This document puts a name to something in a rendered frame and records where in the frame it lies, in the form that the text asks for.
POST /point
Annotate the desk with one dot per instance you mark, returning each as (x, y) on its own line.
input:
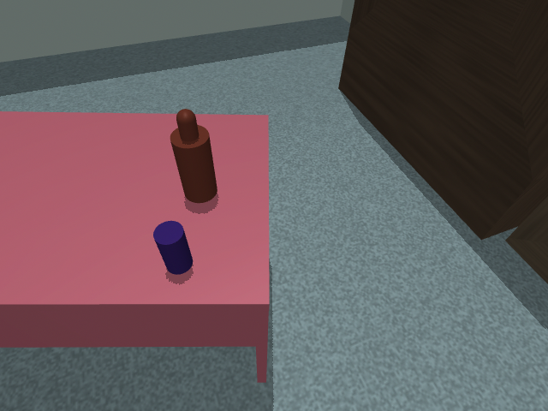
(80, 197)

